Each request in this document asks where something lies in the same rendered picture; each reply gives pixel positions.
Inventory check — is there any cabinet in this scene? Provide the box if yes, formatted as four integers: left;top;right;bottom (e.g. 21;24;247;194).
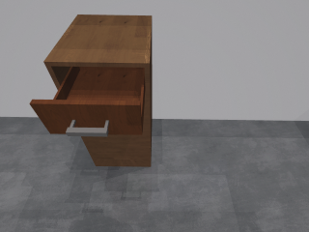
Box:
43;14;153;167

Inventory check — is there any drawer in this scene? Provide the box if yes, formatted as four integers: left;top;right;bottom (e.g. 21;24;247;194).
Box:
29;67;146;135

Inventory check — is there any handle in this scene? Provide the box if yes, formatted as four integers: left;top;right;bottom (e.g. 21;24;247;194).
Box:
66;120;109;137

